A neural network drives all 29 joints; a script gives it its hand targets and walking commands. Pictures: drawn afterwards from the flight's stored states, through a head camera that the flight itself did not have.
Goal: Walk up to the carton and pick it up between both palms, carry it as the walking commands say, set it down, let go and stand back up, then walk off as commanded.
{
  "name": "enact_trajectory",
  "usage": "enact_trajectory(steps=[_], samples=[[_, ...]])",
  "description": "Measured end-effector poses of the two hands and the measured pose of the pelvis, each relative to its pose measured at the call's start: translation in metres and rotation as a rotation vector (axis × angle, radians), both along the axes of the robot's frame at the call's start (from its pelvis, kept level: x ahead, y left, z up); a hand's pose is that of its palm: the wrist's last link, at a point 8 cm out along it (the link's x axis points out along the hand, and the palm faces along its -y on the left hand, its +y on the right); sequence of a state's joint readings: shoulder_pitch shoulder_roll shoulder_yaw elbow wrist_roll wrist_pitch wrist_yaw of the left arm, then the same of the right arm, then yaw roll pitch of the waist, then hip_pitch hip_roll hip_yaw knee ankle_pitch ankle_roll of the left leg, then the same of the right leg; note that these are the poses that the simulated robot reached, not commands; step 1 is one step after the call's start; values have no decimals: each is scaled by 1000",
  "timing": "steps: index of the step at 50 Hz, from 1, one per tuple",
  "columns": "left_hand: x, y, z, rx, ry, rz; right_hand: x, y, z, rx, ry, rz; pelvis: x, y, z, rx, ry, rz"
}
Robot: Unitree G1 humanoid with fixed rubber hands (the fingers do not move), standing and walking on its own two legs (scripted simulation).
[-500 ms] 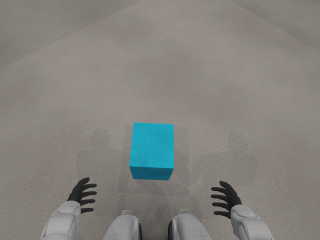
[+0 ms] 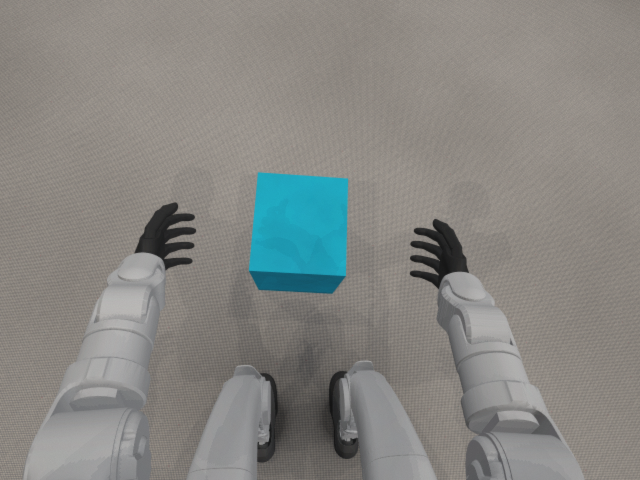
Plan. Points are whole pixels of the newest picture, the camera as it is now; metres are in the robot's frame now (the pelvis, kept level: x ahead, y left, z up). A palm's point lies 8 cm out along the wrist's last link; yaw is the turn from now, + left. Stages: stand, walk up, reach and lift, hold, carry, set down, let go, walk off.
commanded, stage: reach and lift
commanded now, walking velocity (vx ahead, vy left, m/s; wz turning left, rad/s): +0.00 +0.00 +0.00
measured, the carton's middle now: (299, 239) +0.52 -0.01 -0.55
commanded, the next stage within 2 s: none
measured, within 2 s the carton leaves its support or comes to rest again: neither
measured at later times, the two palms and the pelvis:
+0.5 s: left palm (164, 163) +0.51 +0.19 -0.10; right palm (431, 188) +0.47 -0.19 -0.11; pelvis -0.02 +0.00 -0.02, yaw +0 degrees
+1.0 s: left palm (186, 178) +0.53 +0.18 -0.19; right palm (413, 197) +0.49 -0.19 -0.20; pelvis -0.02 -0.01 -0.07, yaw -1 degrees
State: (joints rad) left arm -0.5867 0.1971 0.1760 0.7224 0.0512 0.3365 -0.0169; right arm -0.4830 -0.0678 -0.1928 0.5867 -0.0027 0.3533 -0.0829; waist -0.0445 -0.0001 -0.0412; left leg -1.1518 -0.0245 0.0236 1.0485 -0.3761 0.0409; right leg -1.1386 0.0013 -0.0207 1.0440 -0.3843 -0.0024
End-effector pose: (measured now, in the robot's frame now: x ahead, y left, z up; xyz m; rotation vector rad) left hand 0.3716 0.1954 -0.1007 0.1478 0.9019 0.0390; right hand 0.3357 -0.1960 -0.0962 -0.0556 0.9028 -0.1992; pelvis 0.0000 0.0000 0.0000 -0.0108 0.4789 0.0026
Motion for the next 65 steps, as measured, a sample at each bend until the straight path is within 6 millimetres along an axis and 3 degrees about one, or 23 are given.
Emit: enact_trajectory(steps=[8, 14, 28, 32, 39, 48, 65], samples=[[45, 2, -10, -13, -82, -1, 41, -2, -11, -10, -93, -16, -2, -1, -9, -7, 111, 9], [81, -1, -7, -32, -155, 6, 76, -8, -8, -16, -179, -17, -9, -1, -14, -9, 163, 5], [154, -9, -4, -61, -279, 24, 147, 6, -19, -5, -260, -5, -17, 0, -26, -20, 270, 18], [167, -10, -10, -68, -291, 29, 158, 4, -24, -13, -274, -9, -13, -1, -25, -23, 304, 20], [168, -10, -27, -66, -276, 32, 161, -4, -39, -14, -268, -19, -6, -3, -25, -25, 353, 22], [158, -12, -75, -68, -246, 42, 156, 0, -88, -4, -233, -19, -13, -7, -56, -21, 396, 12], [157, -13, -204, -44, -257, 61, 160, 7, -209, -30, -228, -15, -46, -3, -175, -33, 383, 4]])
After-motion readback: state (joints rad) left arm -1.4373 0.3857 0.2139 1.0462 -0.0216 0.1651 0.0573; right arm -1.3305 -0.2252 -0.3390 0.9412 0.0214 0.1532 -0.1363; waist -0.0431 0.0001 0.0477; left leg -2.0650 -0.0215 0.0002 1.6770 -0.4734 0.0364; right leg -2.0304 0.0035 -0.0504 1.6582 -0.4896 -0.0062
